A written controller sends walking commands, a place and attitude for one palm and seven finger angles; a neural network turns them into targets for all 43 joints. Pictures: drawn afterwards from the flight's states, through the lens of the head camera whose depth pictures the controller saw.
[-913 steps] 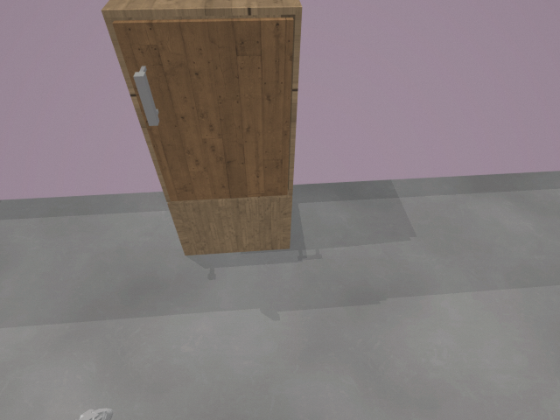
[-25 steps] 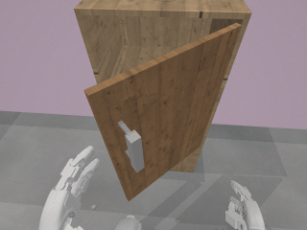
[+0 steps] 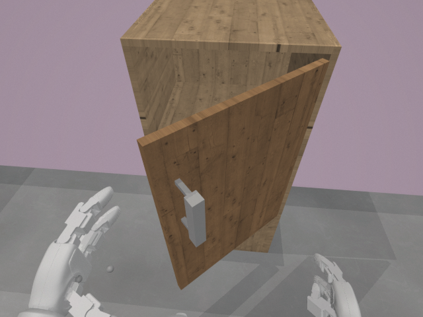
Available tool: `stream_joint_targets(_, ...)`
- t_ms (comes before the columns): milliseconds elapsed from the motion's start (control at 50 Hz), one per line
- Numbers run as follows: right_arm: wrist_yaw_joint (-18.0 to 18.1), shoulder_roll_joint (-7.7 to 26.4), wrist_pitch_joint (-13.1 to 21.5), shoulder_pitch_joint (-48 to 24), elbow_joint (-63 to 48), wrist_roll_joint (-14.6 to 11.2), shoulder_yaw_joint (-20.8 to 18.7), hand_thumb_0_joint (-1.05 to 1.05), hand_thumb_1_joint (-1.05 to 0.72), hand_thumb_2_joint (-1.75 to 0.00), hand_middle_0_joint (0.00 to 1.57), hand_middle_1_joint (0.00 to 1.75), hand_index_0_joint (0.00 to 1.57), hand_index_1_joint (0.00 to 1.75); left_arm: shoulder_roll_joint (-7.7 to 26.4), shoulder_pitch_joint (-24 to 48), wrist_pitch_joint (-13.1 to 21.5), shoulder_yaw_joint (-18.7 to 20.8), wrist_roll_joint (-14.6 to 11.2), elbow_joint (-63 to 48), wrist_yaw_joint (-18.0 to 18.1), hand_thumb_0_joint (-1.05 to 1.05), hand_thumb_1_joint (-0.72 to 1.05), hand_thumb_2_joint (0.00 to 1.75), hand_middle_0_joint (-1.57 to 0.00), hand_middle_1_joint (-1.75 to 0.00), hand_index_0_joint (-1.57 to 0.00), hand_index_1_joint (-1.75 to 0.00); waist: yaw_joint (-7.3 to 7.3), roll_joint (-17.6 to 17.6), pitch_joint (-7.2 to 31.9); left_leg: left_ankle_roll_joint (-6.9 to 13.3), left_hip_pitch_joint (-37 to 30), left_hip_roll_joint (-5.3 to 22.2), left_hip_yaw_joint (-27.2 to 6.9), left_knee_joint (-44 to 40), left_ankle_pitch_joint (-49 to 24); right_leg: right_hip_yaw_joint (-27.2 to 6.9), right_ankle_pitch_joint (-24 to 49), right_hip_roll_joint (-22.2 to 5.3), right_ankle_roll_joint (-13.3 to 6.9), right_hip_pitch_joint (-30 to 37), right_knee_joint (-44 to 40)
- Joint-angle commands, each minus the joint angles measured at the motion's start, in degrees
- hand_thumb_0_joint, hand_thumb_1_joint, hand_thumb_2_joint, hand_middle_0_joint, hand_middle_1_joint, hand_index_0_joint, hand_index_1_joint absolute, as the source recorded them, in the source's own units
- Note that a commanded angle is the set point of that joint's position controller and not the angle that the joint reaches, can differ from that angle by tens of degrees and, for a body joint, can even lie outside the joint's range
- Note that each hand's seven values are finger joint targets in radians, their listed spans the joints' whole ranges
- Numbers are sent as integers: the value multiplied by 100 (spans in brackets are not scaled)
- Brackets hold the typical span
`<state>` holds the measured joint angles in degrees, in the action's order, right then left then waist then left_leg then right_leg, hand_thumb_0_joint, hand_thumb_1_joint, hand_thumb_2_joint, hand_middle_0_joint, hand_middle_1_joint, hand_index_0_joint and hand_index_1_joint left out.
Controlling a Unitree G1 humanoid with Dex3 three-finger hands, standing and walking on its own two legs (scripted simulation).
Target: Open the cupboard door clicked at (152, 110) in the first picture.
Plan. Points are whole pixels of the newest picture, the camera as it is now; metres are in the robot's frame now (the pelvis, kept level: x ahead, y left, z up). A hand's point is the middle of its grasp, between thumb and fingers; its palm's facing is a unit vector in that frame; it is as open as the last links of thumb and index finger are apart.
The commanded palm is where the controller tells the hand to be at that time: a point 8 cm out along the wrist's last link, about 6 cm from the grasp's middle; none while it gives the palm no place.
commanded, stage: draw the hand back to the body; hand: left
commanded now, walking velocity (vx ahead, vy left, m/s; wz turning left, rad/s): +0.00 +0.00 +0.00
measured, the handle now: (189, 212) +0.29 +0.07 +0.07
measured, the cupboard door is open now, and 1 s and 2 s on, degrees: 43 43 43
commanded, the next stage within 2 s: step back with the hand held close in 1.10 s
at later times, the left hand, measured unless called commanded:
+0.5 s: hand (57, 213) +0.21 +0.24 +0.17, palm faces +0.34 -0.86 -0.39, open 11.8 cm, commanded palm +0.17 +0.28 +0.20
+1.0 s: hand (53, 188) +0.24 +0.24 +0.20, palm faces +0.40 -0.83 -0.39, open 7.6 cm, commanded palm +0.19 +0.28 +0.23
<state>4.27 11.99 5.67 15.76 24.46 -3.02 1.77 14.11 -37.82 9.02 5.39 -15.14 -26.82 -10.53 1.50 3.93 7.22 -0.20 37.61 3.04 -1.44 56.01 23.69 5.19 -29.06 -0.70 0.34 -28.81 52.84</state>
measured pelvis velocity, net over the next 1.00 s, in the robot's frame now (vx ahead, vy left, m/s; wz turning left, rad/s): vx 0.04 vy -0.01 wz -0.04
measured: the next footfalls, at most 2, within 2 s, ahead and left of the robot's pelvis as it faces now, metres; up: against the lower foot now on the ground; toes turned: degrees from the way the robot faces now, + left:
none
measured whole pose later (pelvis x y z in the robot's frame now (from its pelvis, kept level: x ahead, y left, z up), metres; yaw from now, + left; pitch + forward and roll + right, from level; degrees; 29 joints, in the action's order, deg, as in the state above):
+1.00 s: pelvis +0.04 -0.01 +0.06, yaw -2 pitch -4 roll +0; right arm 5.4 13.1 4.2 10.9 35.4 0.1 0.8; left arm 19.0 -27.6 1.9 18.1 -4.3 -23.2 6.1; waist 4.0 2.9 -1.2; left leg -0.8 8.1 2.4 2.8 25.3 13.4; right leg 2.1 -17.4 -0.7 0.2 -1.3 22.5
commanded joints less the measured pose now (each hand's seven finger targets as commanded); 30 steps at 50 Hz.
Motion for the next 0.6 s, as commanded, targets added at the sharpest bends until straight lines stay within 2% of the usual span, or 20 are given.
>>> stream_joint_targets(0, 28, 628, 495, -689, -956, -41, -213, 0, -90, -90, 20, 30, 20, 30, 611, 247, 193, 629, -206, -1398, -61, 0, -32, 37, -16, -30, -16, -30, 37, 22, 200, 141, -1021, -284, -112, -1232, -381, -44, 811, 277, -93, -250, -1189)
stream_joint_targets(20, 223, 579, 418, -714, -1042, 34, -205, 0, -90, -90, 20, 30, 20, 30, 1465, 224, 5, 841, 676, -1763, 738, 0, -29, 39, -16, -30, -16, -30, 324, -89, 181, 120, -1118, -226, 23, -1423, -312, -444, 712, 137, -186, -168, -1676)
stream_joint_targets(40, 289, 493, 399, -720, -1012, 95, -135, 0, -90, -90, 20, 30, 20, 30, 974, 120, -152, 609, 767, -1823, 1077, 0, -26, 40, -16, -30, -16, -30, 160, -48, -72, 131, -1277, -262, 105, -1451, -335, -429, 688, 92, -162, -224, -1853)
stream_joint_targets(60, 299, 475, 362, -652, -882, 104, -114, 0, -90, -90, 20, 30, 20, 30, 820, -26, -291, 508, 915, -1601, 1296, 0, -22, 42, -16, -30, -16, -30, 130, 44, -240, 128, -1373, -236, 109, -1498, -373, -344, 698, 84, -154, -157, -1893)
stream_joint_targets(100, 319, 518, 321, -701, -800, 142, -109, 0, -90, -90, 20, 30, 20, 30, 876, 31, -415, 544, 1077, -1564, 1540, 0, -15, 45, -16, -30, -16, -30, 105, -194, -258, 145, -1585, -200, 99, -1662, -501, -267, 832, 80, -124, 18, -2004)
stream_joint_targets(120, 328, 555, 332, -744, -739, 163, -116, 0, -90, -90, 20, 30, 20, 30, 949, 46, -422, 628, 1132, -1515, 1627, 0, -12, 47, -16, -30, -16, -30, 140, -239, -206, 152, -1675, -198, 89, -1763, -641, -250, 973, 83, -133, 229, -2066)
stream_joint_targets(200, 340, 585, 377, -817, -594, 208, -98, 0, -90, -90, 20, 30, 20, 30, 1035, 266, -418, 718, 1245, -1547, 1792, 0, 2, 52, -17, -30, -17, -30, 122, -133, -200, 163, -2157, -186, 131, -2136, -886, -225, 1276, 55, -99, 602, -2289)
stream_joint_targets(240, 349, 597, 413, -886, -486, 223, -87, 0, -90, -90, 20, 30, 20, 30, 1119, 368, -415, 853, 1257, -1441, 1853, 0, 9, 55, -17, -30, -17, -30, 144, -228, -298, 166, -2291, -184, 124, -2330, -999, -209, 1412, 45, -98, 838, -2424)
stream_joint_targets(320, 326, 633, 457, -979, -291, 239, -82, 0, -90, -90, 20, 30, 20, 30, 1218, 630, -401, 1052, 1275, -1304, 1894, 0, 23, 62, -18, -30, -18, -30, 181, -64, -372, 146, -2625, -177, 124, -2646, -1370, -189, 1750, 49, -115, 1231, -2633)
stream_joint_targets(340, 308, 622, 467, -984, -265, 251, -79, 0, -90, -90, 20, 30, 20, 30, 1178, 614, -394, 1063, 1265, -1334, 1894, 0, 27, 63, -18, -30, -18, -30, 184, 44, -348, 138, -2724, -167, 115, -2735, -1502, -188, 1862, 44, -113, 1314, -2632)
stream_joint_targets(420, 245, 661, 465, -1056, -133, 269, -107, 0, -90, -90, 20, 30, 20, 30, 1323, 754, -376, 1330, 1240, -1253, 1898, 0, 41, 69, -18, -30, -18, -30, 245, -95, -300, 116, -2948, -143, 103, -2973, -1940, -169, 2193, 62, -127, 1687, -2781)
stream_joint_targets(440, 233, 642, 449, -1072, -132, 268, -118, 0, -90, -90, 20, 30, 20, 30, 1269, 719, -385, 1338, 1226, -1243, 1886, 0, 44, 70, -18, -30, -18, -30, 237, -120, -326, 122, -3025, -129, 145, -3001, -2115, -174, 2347, 62, -106, 1721, -2786)
stream_joint_targets(460, 217, 653, 419, -1081, -110, 271, -122, 0, -90, -90, 20, 30, 20, 30, 1295, 802, -398, 1390, 1212, -1250, 1873, 0, 48, 72, -19, -30, -19, -30, 240, -32, -291, 120, -3105, -134, 164, -3023, -2200, -191, 2424, 64, -100, 1761, -2830)
stream_joint_targets(540, 184, 649, 331, -1115, -36, 288, -154, 0, -90, -90, 20, 30, 20, 30, 1448, 955, -404, 1708, 1169, -1104, 1881, 0, 62, 78, -19, -30, -19, -30, 266, -116, -285, 118, -3231, -142, 227, -3131, -2410, -205, 2689, 63, -95, 1984, -2977)
stream_joint_targets(580, 155, 658, 290, -1134, -9, 286, -162, 0, -90, -90, 20, 30, 20, 30, 1484, 1187, -395, 1787, 1164, -1155, 1867, 0, 69, 81, -19, -30, -19, -30, 253, 60, -316, 105, -3315, -146, 244, -3177, -2470, -221, 2709, 70, -98, 2008, -3035)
